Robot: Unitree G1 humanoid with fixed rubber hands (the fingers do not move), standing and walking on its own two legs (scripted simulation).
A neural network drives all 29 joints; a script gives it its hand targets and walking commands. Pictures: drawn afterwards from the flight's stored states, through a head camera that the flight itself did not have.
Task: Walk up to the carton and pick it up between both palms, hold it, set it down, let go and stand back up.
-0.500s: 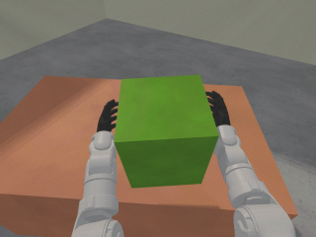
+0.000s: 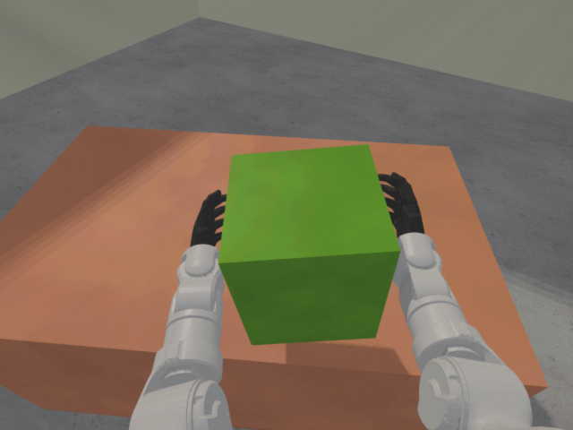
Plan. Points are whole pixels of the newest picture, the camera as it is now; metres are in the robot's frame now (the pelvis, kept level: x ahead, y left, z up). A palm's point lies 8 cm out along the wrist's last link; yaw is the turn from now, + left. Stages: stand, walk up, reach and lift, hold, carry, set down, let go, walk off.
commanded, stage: set down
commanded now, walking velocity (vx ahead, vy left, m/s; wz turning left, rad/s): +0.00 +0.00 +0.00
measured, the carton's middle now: (306, 250) +0.37 +0.01 +0.04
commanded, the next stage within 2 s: none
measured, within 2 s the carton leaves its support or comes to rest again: neither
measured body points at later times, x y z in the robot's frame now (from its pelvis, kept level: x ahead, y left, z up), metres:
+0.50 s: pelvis +0.01 +0.00 +0.00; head +0.04 +0.02 +0.45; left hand +0.38 +0.17 +0.03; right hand +0.41 -0.13 +0.07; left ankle +0.01 +0.13 -0.75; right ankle -0.02 -0.09 -0.75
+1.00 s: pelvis +0.02 +0.00 -0.01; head +0.09 +0.01 +0.44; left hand +0.39 +0.17 -0.02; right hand +0.43 -0.13 +0.02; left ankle +0.01 +0.13 -0.75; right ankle -0.02 -0.09 -0.75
